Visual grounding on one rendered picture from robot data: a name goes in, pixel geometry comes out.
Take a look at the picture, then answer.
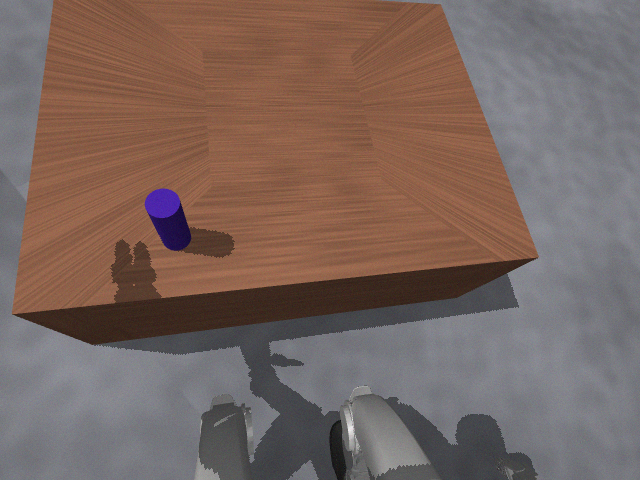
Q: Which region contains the can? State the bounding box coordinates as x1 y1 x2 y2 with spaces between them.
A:
145 189 191 251

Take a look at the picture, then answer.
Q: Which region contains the right robot hand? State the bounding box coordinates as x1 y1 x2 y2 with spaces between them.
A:
495 457 540 480

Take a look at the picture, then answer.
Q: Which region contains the right robot foot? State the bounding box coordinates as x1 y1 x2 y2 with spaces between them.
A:
330 420 346 480

